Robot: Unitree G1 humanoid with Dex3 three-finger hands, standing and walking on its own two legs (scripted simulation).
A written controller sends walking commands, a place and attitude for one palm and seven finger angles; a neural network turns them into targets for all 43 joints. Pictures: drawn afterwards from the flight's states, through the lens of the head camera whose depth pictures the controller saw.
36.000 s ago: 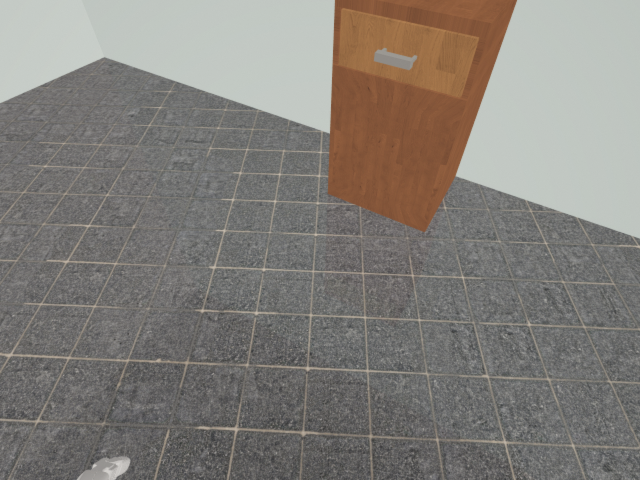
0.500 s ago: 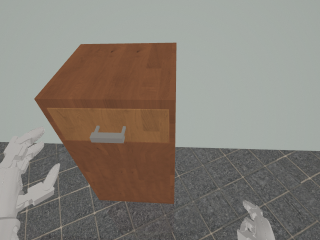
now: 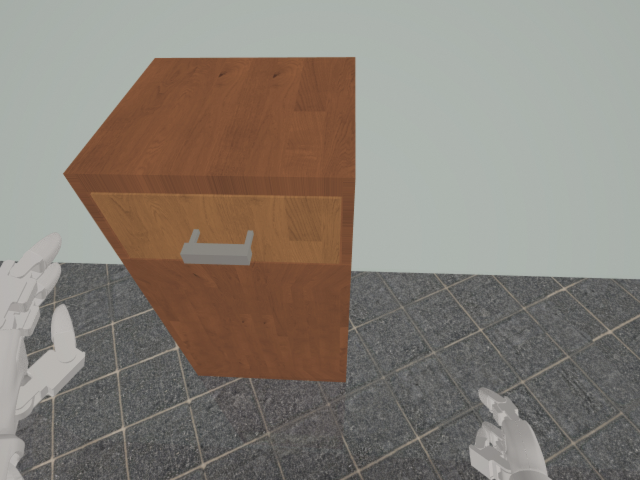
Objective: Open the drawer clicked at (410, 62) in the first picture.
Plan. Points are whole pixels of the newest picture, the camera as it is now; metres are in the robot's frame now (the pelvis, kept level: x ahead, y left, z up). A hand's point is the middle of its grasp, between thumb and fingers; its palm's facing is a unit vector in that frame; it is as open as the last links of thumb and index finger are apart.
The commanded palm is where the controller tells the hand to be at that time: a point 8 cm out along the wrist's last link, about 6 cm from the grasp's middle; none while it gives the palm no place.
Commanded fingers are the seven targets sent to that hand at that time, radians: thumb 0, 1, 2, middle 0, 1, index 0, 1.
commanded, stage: step back with the hand held close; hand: left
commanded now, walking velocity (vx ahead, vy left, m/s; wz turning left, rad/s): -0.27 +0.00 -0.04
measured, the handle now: (219, 244) +0.51 +0.23 -0.06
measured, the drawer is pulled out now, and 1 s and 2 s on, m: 0.00 0.00 0.00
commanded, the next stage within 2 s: stop stepping back and stand still in 1.18 s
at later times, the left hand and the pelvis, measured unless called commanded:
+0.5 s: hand (22, 431) +0.13 +0.25 +0.15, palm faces +0.28 -0.82 -0.50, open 7.4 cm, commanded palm +0.07 +0.30 +0.17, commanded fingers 0.00 0.90 0.90 -0.20 -0.30 -0.20 -0.30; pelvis -0.06 +0.02 -0.01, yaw +0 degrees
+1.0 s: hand out of the picture +0.06 +0.26 +0.15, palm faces +0.40 -0.78 -0.47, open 7.4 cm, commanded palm -0.01 +0.29 +0.17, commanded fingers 0.00 0.90 0.90 -0.20 -0.30 -0.20 -0.30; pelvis -0.12 +0.01 -0.01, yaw +4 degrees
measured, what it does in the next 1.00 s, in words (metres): walks backwards: left foot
